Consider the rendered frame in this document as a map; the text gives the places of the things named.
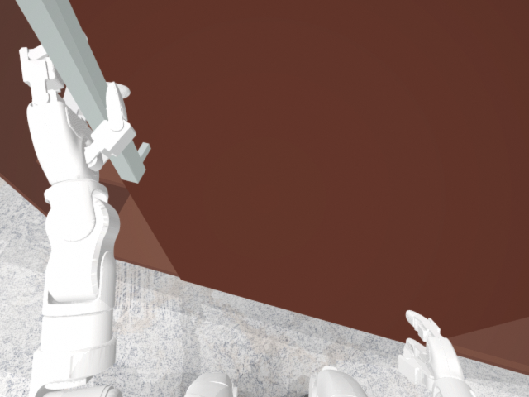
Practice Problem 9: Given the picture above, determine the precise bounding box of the robot right hand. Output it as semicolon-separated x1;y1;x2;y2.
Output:
398;310;465;392

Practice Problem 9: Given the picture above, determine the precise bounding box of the right robot forearm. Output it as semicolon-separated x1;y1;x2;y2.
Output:
431;377;476;397

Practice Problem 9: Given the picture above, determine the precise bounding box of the left robot thigh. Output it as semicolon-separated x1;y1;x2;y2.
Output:
184;372;237;397

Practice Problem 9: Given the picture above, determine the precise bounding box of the handle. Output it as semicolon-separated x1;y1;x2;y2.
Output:
16;0;151;184

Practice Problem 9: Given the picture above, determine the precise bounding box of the robot left hand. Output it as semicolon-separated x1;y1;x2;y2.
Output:
19;33;136;185

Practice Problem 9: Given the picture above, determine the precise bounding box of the right robot thigh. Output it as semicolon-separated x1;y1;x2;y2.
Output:
308;370;368;397

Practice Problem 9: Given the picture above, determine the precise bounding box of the left robot forearm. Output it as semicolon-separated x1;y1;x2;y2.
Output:
28;179;120;397

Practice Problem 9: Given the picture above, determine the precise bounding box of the robot thigh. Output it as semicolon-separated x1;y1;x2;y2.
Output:
184;372;237;397
308;370;368;397

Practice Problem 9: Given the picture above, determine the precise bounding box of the wardrobe door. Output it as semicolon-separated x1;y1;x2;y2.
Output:
15;0;529;345
448;317;529;366

